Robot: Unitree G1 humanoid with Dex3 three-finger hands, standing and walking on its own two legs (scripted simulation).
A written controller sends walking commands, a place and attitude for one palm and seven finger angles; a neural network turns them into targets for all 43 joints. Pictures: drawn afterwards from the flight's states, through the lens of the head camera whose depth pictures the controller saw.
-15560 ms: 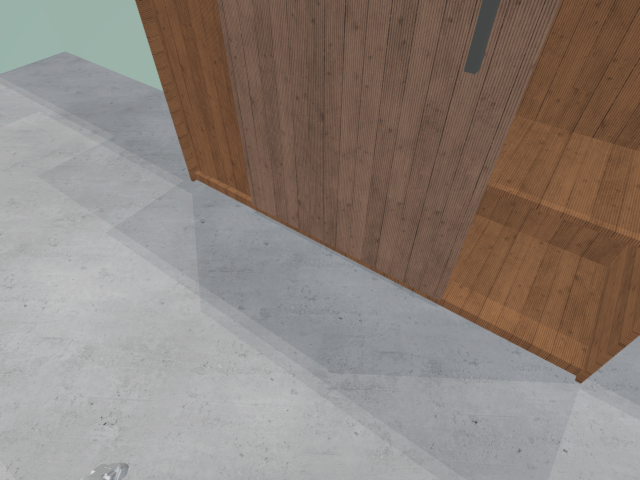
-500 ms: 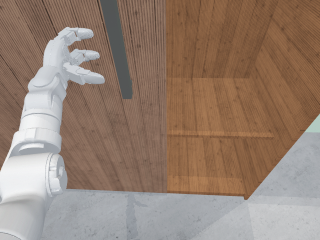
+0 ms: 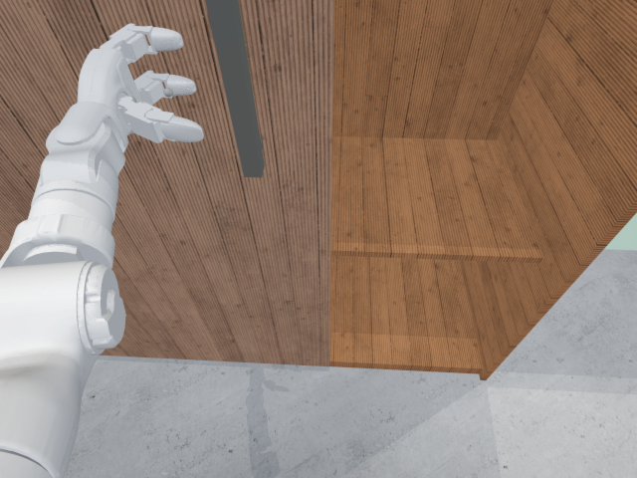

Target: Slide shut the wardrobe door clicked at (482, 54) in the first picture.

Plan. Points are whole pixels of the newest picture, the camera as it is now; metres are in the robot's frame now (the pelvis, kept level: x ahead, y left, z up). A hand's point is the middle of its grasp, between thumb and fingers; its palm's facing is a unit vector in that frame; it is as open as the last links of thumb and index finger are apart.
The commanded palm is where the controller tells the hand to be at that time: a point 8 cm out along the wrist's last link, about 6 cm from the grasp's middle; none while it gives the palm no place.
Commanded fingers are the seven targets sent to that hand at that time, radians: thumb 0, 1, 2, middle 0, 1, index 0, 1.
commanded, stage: move the hooked fingers beside the handle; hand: left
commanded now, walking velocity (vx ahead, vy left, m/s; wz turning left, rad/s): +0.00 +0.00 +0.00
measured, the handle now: (238, 54) +0.51 +0.09 +0.27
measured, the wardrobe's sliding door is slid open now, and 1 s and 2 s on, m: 0.48 0.48 0.48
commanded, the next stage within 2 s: none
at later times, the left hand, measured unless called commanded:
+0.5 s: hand (167, 93) +0.48 +0.17 +0.25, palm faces -0.02 -1.00 -0.03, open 13.6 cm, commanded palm +0.50 +0.21 +0.22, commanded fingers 0.00 -0.50 0.30 -0.30 -1.20 -0.30 -1.20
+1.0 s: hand (169, 93) +0.48 +0.17 +0.25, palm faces -0.01 -1.00 -0.04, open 13.6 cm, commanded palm +0.49 +0.21 +0.22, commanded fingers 0.00 -0.50 0.30 -0.30 -1.20 -0.30 -1.20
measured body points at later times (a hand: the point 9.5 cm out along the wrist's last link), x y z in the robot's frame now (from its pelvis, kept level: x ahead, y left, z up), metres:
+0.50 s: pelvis -0.01 +0.00 +0.00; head +0.02 -0.02 +0.45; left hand +0.48 +0.23 +0.25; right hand +0.01 -0.28 -0.12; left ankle +0.00 +0.11 -0.74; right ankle +0.01 -0.12 -0.74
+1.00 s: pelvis -0.01 +0.00 +0.00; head +0.03 -0.02 +0.45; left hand +0.48 +0.23 +0.25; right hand +0.03 -0.28 -0.13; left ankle +0.00 +0.11 -0.74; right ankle +0.01 -0.12 -0.74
